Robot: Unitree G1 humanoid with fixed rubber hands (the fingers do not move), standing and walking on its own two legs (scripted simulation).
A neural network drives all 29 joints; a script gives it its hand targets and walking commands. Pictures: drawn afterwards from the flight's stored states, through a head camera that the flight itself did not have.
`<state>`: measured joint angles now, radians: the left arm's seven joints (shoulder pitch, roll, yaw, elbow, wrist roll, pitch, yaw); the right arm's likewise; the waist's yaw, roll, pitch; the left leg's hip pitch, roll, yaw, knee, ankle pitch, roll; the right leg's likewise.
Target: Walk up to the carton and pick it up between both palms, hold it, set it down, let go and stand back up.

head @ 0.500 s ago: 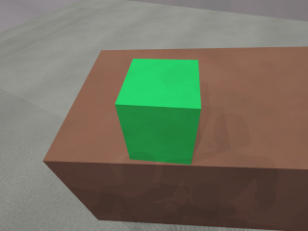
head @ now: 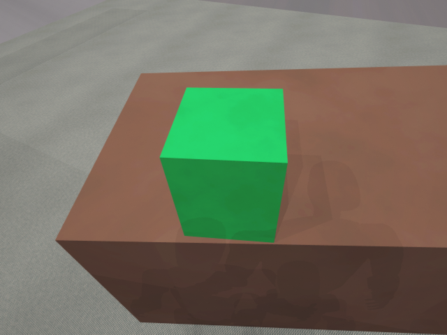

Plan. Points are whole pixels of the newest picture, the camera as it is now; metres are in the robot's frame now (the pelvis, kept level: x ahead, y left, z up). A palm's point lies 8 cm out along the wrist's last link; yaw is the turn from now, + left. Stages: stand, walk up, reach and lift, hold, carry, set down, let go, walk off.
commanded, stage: stand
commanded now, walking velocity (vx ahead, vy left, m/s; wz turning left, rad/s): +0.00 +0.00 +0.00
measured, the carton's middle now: (230, 166) +0.45 +0.01 +0.05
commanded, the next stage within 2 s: none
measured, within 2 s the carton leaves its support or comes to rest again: neither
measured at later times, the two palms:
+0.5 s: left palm out of the picture +0.08 +0.30 -0.11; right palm out of the picture +0.07 -0.30 -0.12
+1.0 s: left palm out of the picture +0.09 +0.30 -0.11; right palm out of the picture +0.06 -0.30 -0.12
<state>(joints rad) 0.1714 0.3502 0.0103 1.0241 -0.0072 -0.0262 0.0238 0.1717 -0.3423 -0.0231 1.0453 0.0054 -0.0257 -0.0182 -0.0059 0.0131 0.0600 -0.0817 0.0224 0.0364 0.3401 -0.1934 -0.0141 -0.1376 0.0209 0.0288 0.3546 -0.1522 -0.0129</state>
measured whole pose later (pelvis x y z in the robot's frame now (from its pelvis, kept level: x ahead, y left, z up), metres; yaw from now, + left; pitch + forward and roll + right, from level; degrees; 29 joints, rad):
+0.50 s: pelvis +0.01 +0.00 +0.00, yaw +0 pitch -3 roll +0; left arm 0.16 0.35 0.02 1.05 -0.01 -0.03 0.03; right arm 0.17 -0.34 -0.03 1.06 0.00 -0.02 -0.02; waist -0.01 0.01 0.06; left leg -0.07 0.03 0.04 0.33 -0.20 -0.02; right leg -0.12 0.03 0.03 0.34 -0.15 -0.02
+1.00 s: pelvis +0.01 +0.00 +0.00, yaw -1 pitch -3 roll +0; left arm 0.15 0.34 0.02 1.05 -0.01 -0.02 0.03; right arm 0.17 -0.33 -0.03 1.07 0.00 -0.02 -0.03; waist -0.01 0.01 0.07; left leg -0.05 0.03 0.04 0.32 -0.20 -0.02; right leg -0.11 0.03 0.04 0.33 -0.16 -0.02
